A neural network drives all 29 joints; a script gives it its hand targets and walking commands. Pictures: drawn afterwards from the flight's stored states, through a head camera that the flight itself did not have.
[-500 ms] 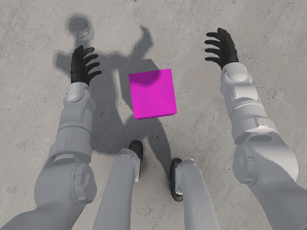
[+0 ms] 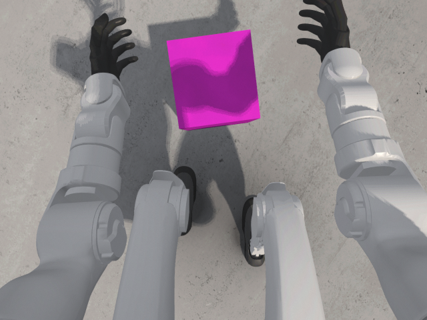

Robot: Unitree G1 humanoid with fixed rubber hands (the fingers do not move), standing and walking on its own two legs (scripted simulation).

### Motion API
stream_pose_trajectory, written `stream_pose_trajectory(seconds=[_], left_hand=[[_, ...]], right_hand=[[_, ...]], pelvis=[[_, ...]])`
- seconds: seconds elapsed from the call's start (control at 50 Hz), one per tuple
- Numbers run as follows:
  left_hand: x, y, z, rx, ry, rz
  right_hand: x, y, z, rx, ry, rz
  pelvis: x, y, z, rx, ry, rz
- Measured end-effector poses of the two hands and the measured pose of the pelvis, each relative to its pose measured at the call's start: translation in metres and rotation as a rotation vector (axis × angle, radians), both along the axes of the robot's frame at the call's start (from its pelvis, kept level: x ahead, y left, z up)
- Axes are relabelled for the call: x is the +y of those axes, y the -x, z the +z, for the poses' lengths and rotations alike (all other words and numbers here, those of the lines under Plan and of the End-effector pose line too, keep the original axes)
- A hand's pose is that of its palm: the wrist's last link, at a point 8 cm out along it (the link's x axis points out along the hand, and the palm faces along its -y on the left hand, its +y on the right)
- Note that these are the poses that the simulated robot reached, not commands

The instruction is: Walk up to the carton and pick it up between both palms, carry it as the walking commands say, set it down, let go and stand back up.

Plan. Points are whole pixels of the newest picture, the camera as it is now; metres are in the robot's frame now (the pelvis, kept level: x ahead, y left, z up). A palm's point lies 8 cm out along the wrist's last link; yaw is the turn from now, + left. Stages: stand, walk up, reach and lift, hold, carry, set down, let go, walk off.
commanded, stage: reach and lift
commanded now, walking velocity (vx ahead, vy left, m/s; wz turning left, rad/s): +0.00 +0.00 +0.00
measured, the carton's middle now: (213, 88) +0.50 +0.05 -0.38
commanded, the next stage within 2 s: none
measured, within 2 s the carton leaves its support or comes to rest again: neither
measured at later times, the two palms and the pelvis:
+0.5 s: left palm (125, 84) +0.47 +0.23 -0.26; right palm (296, 71) +0.53 -0.12 -0.27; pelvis -0.02 +0.00 -0.09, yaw +1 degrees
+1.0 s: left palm (131, 84) +0.48 +0.23 -0.29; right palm (290, 74) +0.53 -0.12 -0.30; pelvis -0.02 -0.01 -0.11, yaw +0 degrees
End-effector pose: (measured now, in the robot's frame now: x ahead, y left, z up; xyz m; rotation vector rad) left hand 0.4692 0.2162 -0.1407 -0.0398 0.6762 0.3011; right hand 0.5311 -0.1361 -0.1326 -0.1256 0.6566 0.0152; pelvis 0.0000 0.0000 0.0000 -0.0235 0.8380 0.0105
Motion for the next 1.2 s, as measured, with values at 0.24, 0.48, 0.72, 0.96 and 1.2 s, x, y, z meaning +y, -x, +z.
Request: stream_pose_trajectory(seconds=[0.24,0.48,0.72,0.96,1.2], left_hand=[[-0.005,0.003,-0.072,0.04,0.001,-0.005],[0.011,-0.001,-0.12,0.076,-0.031,-0.001],[0.012,-0.006,-0.15,0.133,-0.052,-0.011],[0.008,-0.009,-0.151,0.126,-0.039,-0.009],[-0.003,-0.011,-0.151,0.123,-0.032,-0.044]], right_hand=[[0.004,-0.001,-0.067,0.019,-0.018,0.004],[0.012,0.005,-0.131,0.048,-0.024,0.035],[0.003,0.017,-0.176,0.08,-0.022,0.055],[0.015,0.005,-0.166,0.055,-0.014,0.082],[0.026,0.02,-0.172,0.08,-0.029,0.087]], pelvis=[[0.003,0.012,-0.052,-0.055,0.0,-0.004],[-0.004,0.02,-0.09,-0.117,-0.018,-0.002],[-0.006,0.025,-0.109,-0.164,-0.031,-0.022],[-0.006,0.02,-0.111,-0.148,-0.029,-0.034],[-0.003,0.024,-0.108,-0.141,-0.021,-0.027]])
